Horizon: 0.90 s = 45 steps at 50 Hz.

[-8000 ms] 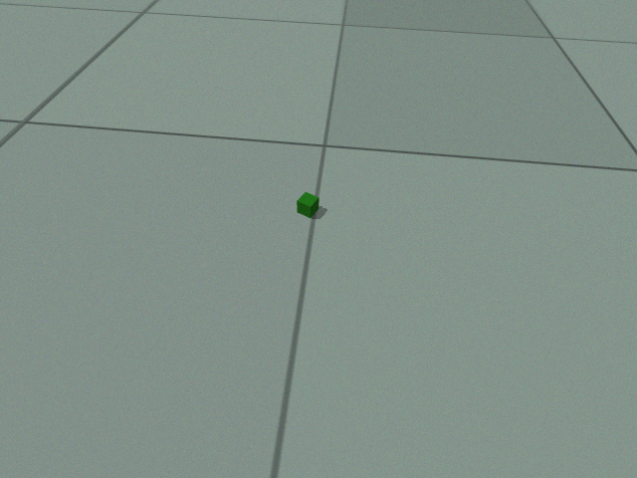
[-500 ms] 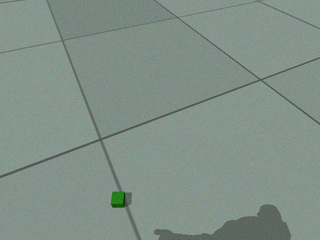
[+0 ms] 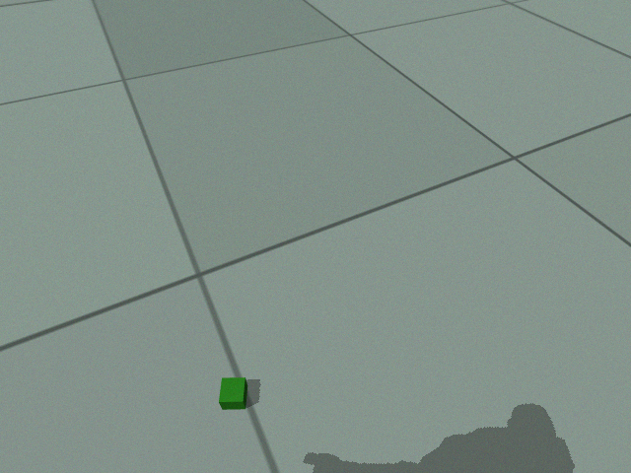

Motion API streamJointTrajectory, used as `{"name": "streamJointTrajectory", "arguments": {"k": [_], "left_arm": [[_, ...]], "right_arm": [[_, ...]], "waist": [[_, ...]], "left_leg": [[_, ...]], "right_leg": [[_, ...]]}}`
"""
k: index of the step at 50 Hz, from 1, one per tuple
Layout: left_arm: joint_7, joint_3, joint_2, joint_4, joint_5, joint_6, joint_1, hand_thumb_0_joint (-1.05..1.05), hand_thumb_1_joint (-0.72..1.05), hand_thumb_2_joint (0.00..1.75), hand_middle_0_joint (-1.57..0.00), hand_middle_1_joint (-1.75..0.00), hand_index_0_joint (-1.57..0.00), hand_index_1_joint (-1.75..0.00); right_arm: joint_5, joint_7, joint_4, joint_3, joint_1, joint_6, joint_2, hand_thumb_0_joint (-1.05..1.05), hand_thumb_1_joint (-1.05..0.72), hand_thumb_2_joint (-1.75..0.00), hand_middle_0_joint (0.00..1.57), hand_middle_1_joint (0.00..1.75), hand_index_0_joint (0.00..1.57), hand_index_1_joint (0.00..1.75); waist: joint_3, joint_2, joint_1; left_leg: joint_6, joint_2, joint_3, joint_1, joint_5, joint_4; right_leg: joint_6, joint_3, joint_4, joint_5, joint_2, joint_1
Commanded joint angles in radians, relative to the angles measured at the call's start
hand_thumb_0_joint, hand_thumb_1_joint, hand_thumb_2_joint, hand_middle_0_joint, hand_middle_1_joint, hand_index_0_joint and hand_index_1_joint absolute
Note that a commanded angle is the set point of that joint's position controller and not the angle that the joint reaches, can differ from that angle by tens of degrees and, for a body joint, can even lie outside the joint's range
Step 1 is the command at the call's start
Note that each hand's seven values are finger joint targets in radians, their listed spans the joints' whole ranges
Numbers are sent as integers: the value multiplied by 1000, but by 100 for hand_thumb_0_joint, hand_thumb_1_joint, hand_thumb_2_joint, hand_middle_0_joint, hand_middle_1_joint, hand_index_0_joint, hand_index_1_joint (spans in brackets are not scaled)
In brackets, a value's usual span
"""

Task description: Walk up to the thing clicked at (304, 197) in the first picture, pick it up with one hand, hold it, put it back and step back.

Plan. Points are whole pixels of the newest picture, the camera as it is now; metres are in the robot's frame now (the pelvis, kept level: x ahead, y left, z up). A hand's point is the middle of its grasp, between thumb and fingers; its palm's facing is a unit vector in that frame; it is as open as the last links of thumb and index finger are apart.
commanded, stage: stand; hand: left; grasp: from above
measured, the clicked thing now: (233, 393) +0.46 +0.24 -0.75
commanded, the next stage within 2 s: rise first in 0.02 s
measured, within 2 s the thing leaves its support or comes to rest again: neither
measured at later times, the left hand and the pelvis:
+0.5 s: hand out of the picture +0.13 +0.26 -0.18, palm faces -0.07 -0.92 -0.38, open 11.4 cm; pelvis -0.02 +0.00 -0.03, yaw +2 degrees
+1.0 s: hand out of the picture +0.13 +0.28 -0.27, palm faces -0.26 -0.81 -0.52, open 13.4 cm; pelvis -0.03 +0.00 -0.12, yaw +2 degrees
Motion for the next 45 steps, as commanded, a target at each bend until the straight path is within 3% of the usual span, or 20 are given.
{"name": "streamJointTrajectory", "arguments": {"k": [1,6,7,8,9,11,13,14,18,21,23,25,27,30,31,32,35,36,39,45], "left_arm": [[12,44,219,-60,-5,-21,-26,0,90,90,-20,-30,-20,-30],[12,43,219,-62,-3,-20,-25,0,83,94,-18,-38,-19,-38],[26,53,37,-412,-50,-112,-376,0,78,86,-25,-46,-24,-46],[32,70,88,-296,-47,-101,-502,0,70,87,-20,-54,-19,-54],[34,129,193,-126,-21,-64,-292,0,62,85,-20,-62,-21,-61],[1,170,245,-65,31,-45,-310,0,46,90,-16,-75,-17,-74],[-24,218,251,-46,89,-40,-141,0,30,89,-16,-86,-18,-85],[-34,211,219,-68,103,-32,-94,0,22,89,-16,-90,-18,-88],[-26,200,193,-182,148,24,-102,0,-10,90,-17,-93,-18,-92],[-17,181,170,-240,160,62,-153,0,-34,89,-20,-91,-19,-92],[-7,202,176,-274,170,68,-149,0,-49,89,-21,-92,-19,-94],[-2,215,175,-284,178,73,-102,0,-51,88,-21,-94,-20,-95],[-7,201,169,-418,186,50,-164,0,-52,89,-22,-92,-20,-94],[-11,206,157,-422,197,61,-56,0,-50,87,-24,-91,-22,-92],[-11,219,180,-545,199,56,-85,0,-49,87,-24,-90,-22,-92],[-12,209,154,-478,202,71,-18,0,-48,86,-24,-91,-22,-93],[-16,219,184,-610,211,95,-20,0,-47,87,-25,-88,-23,-91],[-15,217,169,-567,218,110,32,0,-47,86,-26,-88,-24,-90],[-16,202,169,-645,233,130,-2,0,-44,83,-26,-90,-26,-90],[-7,209,189,-549,339,74,-108,0,-41,85,-25,-88,-24,-90]], "right_arm": [[2,-19,-64,-46,-39,-22,-219,0,-90,-90,20,30,20,30],[2,-20,-65,-44,-36,-21,-212,0,-90,-91,20,30,20,30],[66,-38,-341,5,1,-73,-42,0,-94,-90,20,30,20,30],[68,-49,-291,-3,46,-71,-75,0,-94,-91,20,30,20,30],[74,-60,-296,-27,88,-60,-111,0,-95,-91,20,30,20,30],[56,-60,-340,-50,109,-59,-107,0,-98,-92,20,30,20,30],[29,-55,-373,-79,145,-70,-97,0,-99,-92,20,30,20,30],[25,-51,-396,-84,152,-72,-91,0,-100,-93,20,30,20,30],[34,-46,-483,-90,133,-77,-80,0,-98,-92,20,30,20,30],[31,-37,-525,-86,106,-85,-71,0,-99,-93,20,30,20,30],[29,-36,-541,-91,118,-100,-68,0,-99,-93,20,30,20,30],[26,-34,-546,-91,136,-110,-63,0,-100,-93,20,30,20,30],[22,-35,-568,-97,127,-128,-56,0,-101,-93,20,30,20,30],[21,-38,-588,-86,123,-145,-44,0,-101,-93,20,30,20,30],[21,-43,-600,-103,129,-151,-53,0,-99,-93,20,30,20,30],[22,-45,-595,-94,128,-152,-46,0,-99,-93,20,30,20,30],[24,-49,-625,-99,111,-162,-53,0,-97,-92,20,30,20,30],[23,-51,-623,-85,108,-164,-39,0,-98,-92,20,30,20,30],[20,-61,-628,-92,121,-177,-45,0,-97,-92,20,30,20,30],[5,-55,-631,-85,98,-217,-39,0,-94,-92,20,30,20,30]], "waist": [[-90,4,7],[-80,2,7],[28,8,-110],[-21,-28,-78],[-17,-24,-44],[-92,-59,-29],[-226,-12,24],[-257,31,39],[-275,55,25],[-217,17,2],[-255,27,-3],[-266,5,-3],[-306,42,-8],[-297,58,-11],[-362,75,-2],[-334,42,-15],[-333,66,-14],[-320,47,-10],[-350,51,-41],[-359,43,-50]], "left_leg": [[40,99,-84,66,165,-38],[42,97,-81,52,137,-40],[39,-43,6,-111,0,25],[41,-44,-1,-93,-21,40],[39,-46,4,-115,-21,51],[45,-54,-3,-160,6,122],[36,-67,-5,-178,79,176],[29,-70,-4,-178,103,193],[21,-66,-19,-189,121,205],[24,-54,-26,-268,24,245],[24,-51,-29,-287,18,298],[27,-52,-31,-344,2,353],[26,-47,-36,-368,-9,407],[24,-37,-50,-434,-86,444],[23,-37,-51,-414,-52,462],[24,-34,-59,-436,-70,467],[25,-28,-74,-481,-119,492],[28,-30,-71,-510,-142,506],[35,-31,-62,-531,-110,567],[39,-31,-64,-719,-147,748]], "right_leg": [[-54,43,-41,180,-93,-33],[-53,46,-46,177,-96,-33],[-42,-37,27,66,46,-251],[-41,-48,31,25,44,-209],[-48,-56,34,-2,49,-207],[-49,-59,87,13,46,-226],[-53,-52,157,85,33,-191],[-58,-51,185,100,35,-190],[-59,-67,202,95,48,-224],[-54,-73,237,-4,56,-317],[-55,-74,287,-12,55,-355],[-52,-69,335,-25,52,-399],[-52,-65,392,-35,48,-455],[-54,-69,451,-107,51,-527],[-54,-66,465,-77,49,-519],[-52,-72,474,-95,52,-536],[-50,-68,503,-129,52,-580],[-48,-66,506,-149,50,-587],[-47,-59,542,-115,48,-627],[-51,-53,711,-149,44,-815]]}}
